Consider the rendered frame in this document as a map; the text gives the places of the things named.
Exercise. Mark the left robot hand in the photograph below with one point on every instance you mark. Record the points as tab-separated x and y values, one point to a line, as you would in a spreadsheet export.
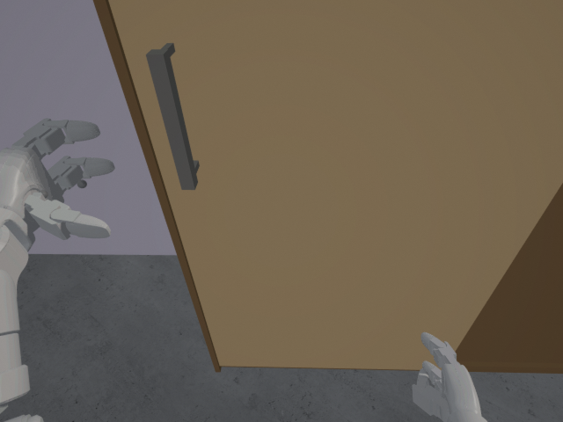
23	175

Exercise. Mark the robot left forearm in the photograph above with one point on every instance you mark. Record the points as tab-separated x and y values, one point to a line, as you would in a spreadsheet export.
16	239

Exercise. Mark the right robot hand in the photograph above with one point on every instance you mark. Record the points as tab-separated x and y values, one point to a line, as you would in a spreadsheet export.
454	389

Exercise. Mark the wardrobe door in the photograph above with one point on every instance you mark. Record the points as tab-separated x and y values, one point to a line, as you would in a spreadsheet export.
369	169
522	321

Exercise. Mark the handle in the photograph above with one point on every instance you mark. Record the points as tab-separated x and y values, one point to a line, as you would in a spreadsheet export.
160	65

